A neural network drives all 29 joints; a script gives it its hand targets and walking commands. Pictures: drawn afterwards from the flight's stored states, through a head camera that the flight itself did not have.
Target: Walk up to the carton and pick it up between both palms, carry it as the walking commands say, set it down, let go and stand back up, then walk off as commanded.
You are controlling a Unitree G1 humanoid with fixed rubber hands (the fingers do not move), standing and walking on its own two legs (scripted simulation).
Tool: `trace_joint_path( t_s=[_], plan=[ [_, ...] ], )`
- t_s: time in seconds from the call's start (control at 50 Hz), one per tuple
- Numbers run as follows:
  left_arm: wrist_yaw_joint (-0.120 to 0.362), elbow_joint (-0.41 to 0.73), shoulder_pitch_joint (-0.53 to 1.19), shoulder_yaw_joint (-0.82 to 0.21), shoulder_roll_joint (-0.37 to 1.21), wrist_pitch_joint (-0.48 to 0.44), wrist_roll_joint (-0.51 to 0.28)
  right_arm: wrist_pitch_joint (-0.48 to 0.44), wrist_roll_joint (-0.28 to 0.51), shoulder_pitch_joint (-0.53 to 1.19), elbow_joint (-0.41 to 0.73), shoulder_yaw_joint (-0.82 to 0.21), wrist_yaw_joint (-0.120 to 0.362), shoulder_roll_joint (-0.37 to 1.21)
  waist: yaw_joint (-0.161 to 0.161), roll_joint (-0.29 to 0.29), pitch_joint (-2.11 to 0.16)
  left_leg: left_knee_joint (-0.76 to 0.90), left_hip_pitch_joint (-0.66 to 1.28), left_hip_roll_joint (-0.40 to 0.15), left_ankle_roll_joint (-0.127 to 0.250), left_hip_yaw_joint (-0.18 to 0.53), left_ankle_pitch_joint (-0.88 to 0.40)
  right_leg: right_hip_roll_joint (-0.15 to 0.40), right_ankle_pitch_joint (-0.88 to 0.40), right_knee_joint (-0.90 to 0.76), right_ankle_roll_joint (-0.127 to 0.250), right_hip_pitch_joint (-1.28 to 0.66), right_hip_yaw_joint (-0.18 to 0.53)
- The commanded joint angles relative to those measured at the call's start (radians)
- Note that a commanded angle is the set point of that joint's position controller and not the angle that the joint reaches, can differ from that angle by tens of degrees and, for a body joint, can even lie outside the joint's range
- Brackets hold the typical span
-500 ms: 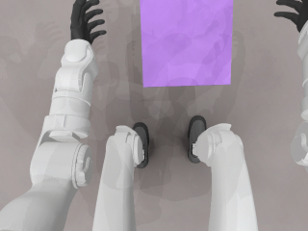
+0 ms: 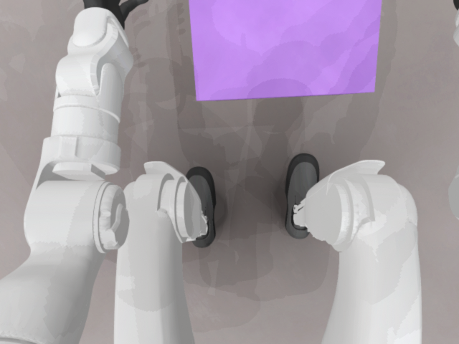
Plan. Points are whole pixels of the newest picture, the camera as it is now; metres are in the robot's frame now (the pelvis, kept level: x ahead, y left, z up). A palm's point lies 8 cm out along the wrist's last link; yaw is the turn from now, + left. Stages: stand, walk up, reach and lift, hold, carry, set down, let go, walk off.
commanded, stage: reach and lift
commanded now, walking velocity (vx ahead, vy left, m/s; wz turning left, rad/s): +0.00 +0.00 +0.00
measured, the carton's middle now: (278, 17) +0.56 -0.06 -0.34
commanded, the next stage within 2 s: none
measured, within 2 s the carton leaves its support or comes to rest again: neither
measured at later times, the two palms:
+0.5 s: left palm (119, 13) +0.57 +0.19 -0.26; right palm (421, 12) +0.53 -0.27 -0.28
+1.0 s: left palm (134, 9) +0.57 +0.17 -0.26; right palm (420, 1) +0.54 -0.26 -0.27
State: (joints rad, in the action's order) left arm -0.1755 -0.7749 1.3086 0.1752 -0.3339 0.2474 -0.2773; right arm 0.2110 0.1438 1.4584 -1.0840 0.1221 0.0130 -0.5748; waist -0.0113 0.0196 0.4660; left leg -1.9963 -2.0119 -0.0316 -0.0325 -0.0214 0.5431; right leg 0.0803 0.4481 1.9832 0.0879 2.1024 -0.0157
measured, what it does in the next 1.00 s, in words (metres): lowers itself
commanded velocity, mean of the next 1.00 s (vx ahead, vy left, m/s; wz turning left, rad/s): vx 0.00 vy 0.00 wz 0.00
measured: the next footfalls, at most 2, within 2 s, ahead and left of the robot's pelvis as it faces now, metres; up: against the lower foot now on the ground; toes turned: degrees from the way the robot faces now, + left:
none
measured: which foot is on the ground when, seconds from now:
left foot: down 0.00-1.00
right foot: down 0.00-1.00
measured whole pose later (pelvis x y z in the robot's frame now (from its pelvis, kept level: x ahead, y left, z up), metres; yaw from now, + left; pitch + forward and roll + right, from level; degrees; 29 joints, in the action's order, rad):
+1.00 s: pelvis +0.02 +0.01 -0.08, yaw +0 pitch +33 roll +3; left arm -0.11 -1.14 1.48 0.09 -0.39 0.09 -0.34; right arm 0.05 0.22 1.51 -1.23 -0.06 0.04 -0.59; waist -0.03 0.06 0.49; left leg -2.28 -2.24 0.00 -0.03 -0.01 0.62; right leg 0.08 0.50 2.25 0.06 2.33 0.01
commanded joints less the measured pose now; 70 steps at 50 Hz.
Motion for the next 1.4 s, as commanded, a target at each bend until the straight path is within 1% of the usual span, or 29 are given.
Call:
trace_joint_path(
  t_s=[0.0, 0.02, 0.06, 0.08, 0.1, 0.12, 0.16, 0.2, 0.22, 0.24, 0.28, 0.3, 0.32, 0.34, 0.36, 0.38, 0.4, 0.48, 0.6, 0.64, 0.7, 0.76, 0.84, 0.86, 0.9, 1.06, 1.14, 1.2, 1.38],
  plan=[
    [0.02, 0.136, 0.37, 0.037, -0.192, -0.114, 0.048, -0.111, 0.097, 0.415, 0.311, -0.041, -0.012, -0.171, 0.063, -0.097, -1.769, 0.038, 0.367, 0.108, 0.025, -0.071, -0.262, -0.086, -0.412, -0.056, -0.062, -1.073, 0.099],
    [0.024, -0.045, 0.348, 0.013, -0.211, -0.116, 0.037, -0.109, 0.122, 0.399, 0.1, -0.077, -0.014, -0.145, 0.085, -0.091, -1.521, 0.016, 0.217, 0.09, 0.012, -0.089, -0.116, -0.069, -0.251, -0.036, -0.077, -0.929, 0.093],
    [0.016, 0.092, 0.435, 0.012, -0.228, -0.122, 0.023, -0.103, 0.144, 0.424, 0.195, -0.075, -0.02, -0.15, 0.073, -0.09, -1.649, 0.021, 0.348, 0.093, 0.028, -0.079, -0.133, -0.074, -0.241, -0.034, -0.065, -0.985, 0.089],
    [0.025, -0.116, 0.411, 0.013, -0.218, -0.112, 0.022, -0.089, 0.148, 0.403, -0.058, -0.098, -0.01, -0.116, 0.073, -0.112, -1.339, 0.005, 0.138, 0.069, 0.025, -0.082, 0.006, -0.061, -0.102, -0.014, -0.075, -0.817, 0.09],
    [0.021, 0.165, 0.433, 0.017, -0.204, -0.134, 0.013, -0.096, 0.171, 0.438, 0.236, -0.111, -0.007, -0.111, 0.097, -0.1, -1.606, 0.009, 0.29, 0.087, 0.024, -0.098, -0.122, -0.067, -0.234, -0.038, -0.069, -1.002, 0.105],
    [0.032, -0.05, 0.425, 0.019, -0.204, -0.142, 0.011, -0.102, 0.163, 0.461, 0.101, -0.112, -0.017, -0.105, 0.089, -0.139, -1.387, -0.016, 0.132, 0.073, 0.02, -0.101, -0.03, -0.051, -0.175, -0.028, -0.075, -0.938, 0.123],
    [0.058, -0.163, 0.389, -0.06, -0.086, -0.146, -0.05, -0.135, 0.133, 0.405, 0.049, -0.094, -0.015, -0.119, -0.021, -0.13, -1.252, -0.036, 0.051, 0.065, 0.019, -0.083, 0.0, -0.041, -0.174, -0.011, -0.073, -0.873, 0.112],
    [0.08, -0.091, 0.391, -0.061, -0.085, -0.158, -0.077, -0.148, 0.118, 0.407, 0.192, -0.087, -0.034, -0.108, -0.046, -0.147, -1.435, -0.076, 0.07, 0.082, 0.016, -0.09, -0.077, -0.047, -0.293, -0.014, -0.076, -1.014, 0.132],
    [0.085, -0.265, 0.401, -0.081, -0.079, -0.158, -0.098, -0.155, 0.132, 0.387, 0.025, -0.101, -0.033, -0.084, -0.048, -0.137, -1.259, -0.076, -0.024, 0.063, 0.015, -0.079, -0.022, -0.038, -0.266, 0.02, -0.082, -0.916, 0.119],
    [0.088, -0.115, 0.428, -0.092, -0.081, -0.17, -0.105, -0.161, 0.142, 0.432, 0.168, -0.085, -0.044, -0.12, -0.063, -0.113, -1.455, -0.081, 0.132, 0.076, 0.007, -0.075, -0.136, -0.033, -0.383, 0.027, -0.078, -1.034, 0.128],
    [0.097, -0.197, 0.394, -0.142, -0.063, -0.18, -0.138, -0.17, 0.13, 0.358, 0.026, -0.098, -0.045, -0.1, -0.087, -0.094, -1.335, -0.099, 0.075, 0.074, 0.003, -0.07, -0.15, -0.033, -0.398, 0.062, -0.074, -0.944, 0.112],
    [0.102, -0.283, 0.362, -0.154, -0.039, -0.184, -0.114, -0.167, 0.112, 0.273, -0.125, -0.084, -0.029, -0.069, -0.087, -0.049, -1.217, -0.091, 0.006, 0.06, -0.009, -0.055, -0.123, -0.026, -0.387, 0.073, -0.063, -0.856, 0.119],
    [0.09, -0.07, 0.408, -0.165, -0.021, -0.201, -0.105, -0.179, 0.149, 0.293, 0.058, -0.075, -0.025, -0.08, -0.079, 0.002, -1.47, -0.101, 0.251, 0.073, -0.009, -0.047, -0.294, -0.037, -0.493, 0.09, -0.051, -0.894, 0.102],
    [0.099, -0.327, 0.318, -0.162, -0.036, -0.196, -0.095, -0.17, 0.161, 0.272, -0.122, -0.115, -0.008, -0.04, -0.042, -0.05, -1.208, -0.121, 0.132, 0.066, -0.004, -0.037, -0.229, -0.033, -0.384, 0.106, -0.076, -0.672, 0.082],
    [0.092, -0.233, 0.327, -0.146, -0.02, -0.206, -0.072, -0.175, 0.139, 0.21, -0.114, -0.062, -0.001, -0.077, -0.058, 0.068, -1.238, -0.13, 0.199, 0.06, -0.026, -0.044, -0.281, -0.035, -0.392, 0.1, -0.043, -0.648, 0.104],
    [0.089, -0.291, 0.301, -0.133, -0.058, -0.213, -0.062, -0.177, 0.162, 0.26, -0.115, -0.093, 0.017, -0.037, -0.002, 0.015, -1.172, -0.117, 0.202, 0.066, -0.003, -0.037, -0.233, -0.03, -0.308, 0.114, -0.074, -0.589, 0.081],
    [0.087, -0.273, 0.288, -0.145, -0.002, -0.207, -0.056, -0.185, 0.149, 0.249, -0.075, -0.076, 0.025, -0.056, -0.048, 0.036, -1.208, -0.118, 0.243, 0.071, -0.015, -0.029, -0.286, -0.036, -0.35, 0.106, -0.069, -0.581, 0.062],
    [0.049, -0.153, 0.304, -0.152, 0.014, -0.228, -0.064, -0.235, 0.201, 0.298, 0.101, -0.064, 0.02, -0.108, -0.042, 0.068, -1.464, -0.136, 0.445, 0.087, -0.009, -0.012, -0.419, -0.042, -0.432, 0.162, -0.06, -0.601, 0.045],
    [0.067, -0.262, 0.271, -0.176, 0.08, -0.193, -0.095, -0.185, 0.224, 0.177, -0.111, -0.148, 0.059, -0.021, -0.053, -0.002, -1.268, -0.115, 0.341, 0.087, -0.008, -0.015, -0.292, -0.025, -0.297, 0.138, -0.069, -0.527, 0.035],
    [0.064, -0.24, 0.243, -0.11, 0.05, -0.197, -0.057, -0.171, 0.212, 0.215, -0.054, -0.134, 0.066, 0.009, 0.013, 0.015, -1.251, -0.128, 0.354, 0.084, -0.004, -0.029, -0.315, -0.018, -0.284, 0.133, -0.071, -0.522, 0.055],
    [0.06, -0.22, 0.252, -0.096, 0.024, -0.197, -0.053, -0.189, 0.163, 0.223, -0.015, -0.093, 0.042, -0.067, -0.046, -0.022, -1.255, -0.138, 0.287, 0.091, -0.01, -0.031, -0.278, -0.02, -0.294, 0.127, -0.074, -0.551, 0.053],
    [0.046, -0.233, 0.265, -0.087, 0.003, -0.208, -0.04, -0.208, 0.213, 0.301, 0.067, -0.127, 0.03, -0.035, 0.021, 0.026, -1.314, -0.123, 0.286, 0.09, -0.006, -0.045, -0.303, -0.041, -0.359, 0.128, -0.077, -0.612, 0.055],
    [0.061, -0.307, 0.224, -0.115, 0.065, -0.202, -0.081, -0.206, 0.173, 0.244, 0.02, -0.139, 0.015, -0.018, -0.027, -0.051, -1.271, -0.136, 0.203, 0.093, -0.003, -0.032, -0.276, -0.033, -0.349, 0.107, -0.085, -0.633, 0.067],
    [0.061, -0.282, 0.262, -0.095, 0.016, -0.213, -0.053, -0.194, 0.211, 0.286, 0.0, -0.178, 0.016, 0.022, 0.049, -0.018, -1.223, -0.116, 0.193, 0.09, 0.001, -0.045, -0.257, -0.041, -0.322, 0.109, -0.085, -0.585, 0.071],
    [0.063, -0.304, 0.275, -0.135, 0.07, -0.203, -0.074, -0.19, 0.201, 0.248, -0.064, -0.176, 0.03, 0.06, -0.005, -0.036, -1.202, -0.099, 0.232, 0.084, 0.01, -0.019, -0.25, -0.042, -0.308, 0.114, -0.088, -0.573, 0.054],
    [0.06, -0.302, 0.329, -0.143, 0.124, -0.222, -0.069, -0.195, 0.202, 0.305, -0.075, -0.185, 0.019, 0.094, -0.017, -0.001, -1.168, -0.094, 0.214, 0.092, -0.005, -0.032, -0.234, -0.046, -0.283, 0.093, -0.081, -0.541, 0.057],
    [0.067, -0.373, 0.278, -0.116, 0.154, -0.233, -0.023, -0.203, 0.235, 0.345, -0.018, -0.256, 0.035, 0.191, 0.066, -0.016, -1.148, -0.096, 0.176, 0.098, 0.003, -0.042, -0.248, -0.057, -0.306, 0.098, -0.093, -0.548, 0.066],
    [0.071, -0.277, 0.367, -0.182, 0.219, -0.244, -0.065, -0.214, 0.232, 0.361, -0.02, -0.226, 0.027, 0.217, 0.006, 0.017, -1.231, -0.098, 0.243, 0.1, 0.003, -0.029, -0.291, -0.06, -0.349, 0.116, -0.087, -0.569, 0.057],
    [0.062, -0.371, 0.361, -0.127, 0.258, -0.248, 0.008, -0.213, 0.222, 0.377, -0.063, -0.237, 0.043, 0.287, 0.046, 0.032, -1.149, -0.082, 0.256, 0.115, 0.009, -0.024, -0.271, -0.08, -0.295, 0.114, -0.088, -0.485, 0.054]
  ],
)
